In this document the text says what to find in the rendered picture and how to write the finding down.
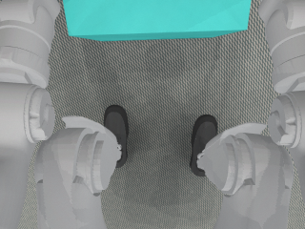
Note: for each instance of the robot left forearm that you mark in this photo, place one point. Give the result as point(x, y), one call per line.
point(26, 33)

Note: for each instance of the carton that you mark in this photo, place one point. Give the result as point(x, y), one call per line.
point(130, 20)

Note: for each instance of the right robot upper arm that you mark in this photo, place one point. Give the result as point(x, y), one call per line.
point(286, 124)

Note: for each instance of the robot left thigh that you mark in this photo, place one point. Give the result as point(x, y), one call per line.
point(77, 167)

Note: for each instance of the left robot upper arm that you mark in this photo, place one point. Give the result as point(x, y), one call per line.
point(26, 117)

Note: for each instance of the robot right foot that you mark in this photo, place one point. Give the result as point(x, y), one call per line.
point(204, 129)

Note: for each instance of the robot right forearm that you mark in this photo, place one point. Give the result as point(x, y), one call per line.
point(284, 22)

